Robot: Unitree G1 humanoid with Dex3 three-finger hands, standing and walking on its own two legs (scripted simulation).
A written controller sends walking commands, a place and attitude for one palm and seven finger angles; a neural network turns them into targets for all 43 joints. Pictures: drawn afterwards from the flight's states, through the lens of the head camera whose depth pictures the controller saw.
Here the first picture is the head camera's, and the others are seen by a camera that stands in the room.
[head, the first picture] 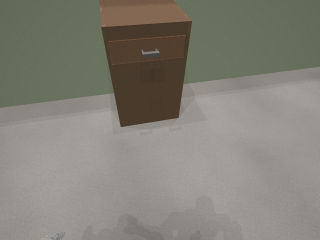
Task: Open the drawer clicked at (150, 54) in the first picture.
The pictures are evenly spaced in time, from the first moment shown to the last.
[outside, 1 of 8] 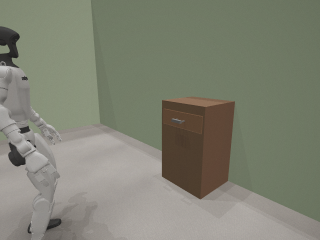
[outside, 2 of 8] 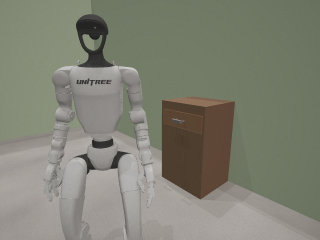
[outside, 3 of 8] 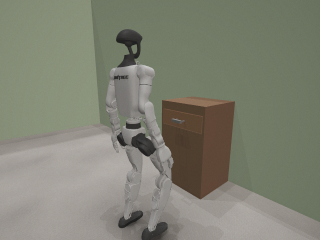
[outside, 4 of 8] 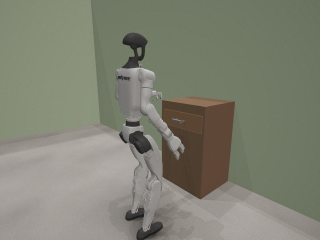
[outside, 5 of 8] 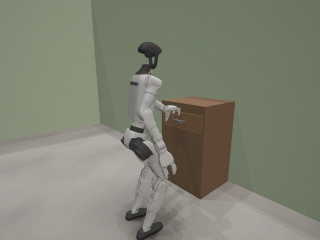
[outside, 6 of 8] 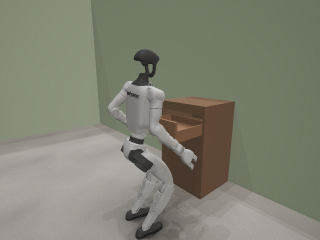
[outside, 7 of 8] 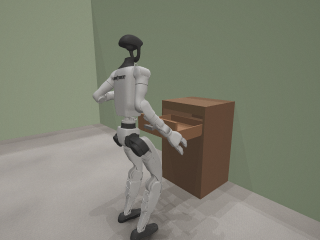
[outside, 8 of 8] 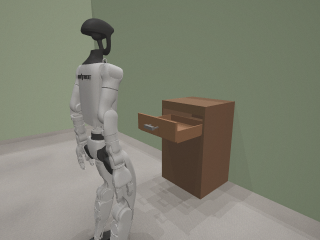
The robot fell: no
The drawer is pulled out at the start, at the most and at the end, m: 0.00 0.30 0.30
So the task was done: yes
